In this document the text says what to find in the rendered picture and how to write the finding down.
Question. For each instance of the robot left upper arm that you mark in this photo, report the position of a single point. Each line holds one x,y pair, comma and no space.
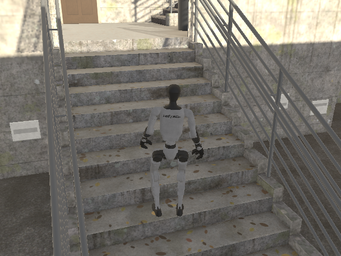
152,120

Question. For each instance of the robot left hand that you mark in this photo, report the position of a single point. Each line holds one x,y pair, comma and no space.
142,143

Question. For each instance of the robot thigh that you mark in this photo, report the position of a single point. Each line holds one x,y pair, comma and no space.
183,156
156,158

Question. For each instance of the robot right upper arm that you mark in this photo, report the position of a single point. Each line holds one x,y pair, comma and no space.
191,122

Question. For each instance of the right robot forearm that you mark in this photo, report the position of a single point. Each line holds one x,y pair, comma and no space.
197,142

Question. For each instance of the robot left thigh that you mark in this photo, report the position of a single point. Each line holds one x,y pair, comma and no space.
156,158

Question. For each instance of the robot right hand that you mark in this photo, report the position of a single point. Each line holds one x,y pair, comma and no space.
201,152

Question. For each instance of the robot right thigh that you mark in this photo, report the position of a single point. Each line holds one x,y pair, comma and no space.
183,156

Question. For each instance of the left robot forearm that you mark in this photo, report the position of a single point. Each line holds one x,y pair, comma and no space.
145,136

